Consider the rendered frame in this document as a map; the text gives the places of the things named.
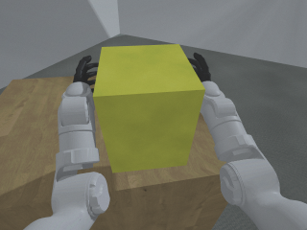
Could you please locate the right robot hand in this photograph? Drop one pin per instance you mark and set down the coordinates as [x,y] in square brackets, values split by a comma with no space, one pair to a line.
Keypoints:
[202,69]

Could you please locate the robot left upper arm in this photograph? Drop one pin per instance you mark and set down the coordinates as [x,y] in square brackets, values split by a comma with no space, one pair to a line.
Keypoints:
[77,201]

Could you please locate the robot right upper arm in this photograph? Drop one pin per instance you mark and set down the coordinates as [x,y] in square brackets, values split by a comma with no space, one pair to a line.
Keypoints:
[252,185]

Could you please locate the robot left forearm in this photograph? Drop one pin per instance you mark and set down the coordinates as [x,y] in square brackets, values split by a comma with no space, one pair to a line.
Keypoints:
[76,130]

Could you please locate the pedestal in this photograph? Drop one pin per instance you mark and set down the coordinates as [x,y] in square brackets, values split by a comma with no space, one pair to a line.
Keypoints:
[185,197]

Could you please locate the carton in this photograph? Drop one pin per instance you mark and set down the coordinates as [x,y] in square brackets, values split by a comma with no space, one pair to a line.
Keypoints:
[148,100]

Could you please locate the robot right forearm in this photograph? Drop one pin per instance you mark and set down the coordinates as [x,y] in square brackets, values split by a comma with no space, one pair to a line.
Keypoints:
[232,143]

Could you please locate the left robot hand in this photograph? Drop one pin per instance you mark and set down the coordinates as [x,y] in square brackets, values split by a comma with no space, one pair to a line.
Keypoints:
[82,68]

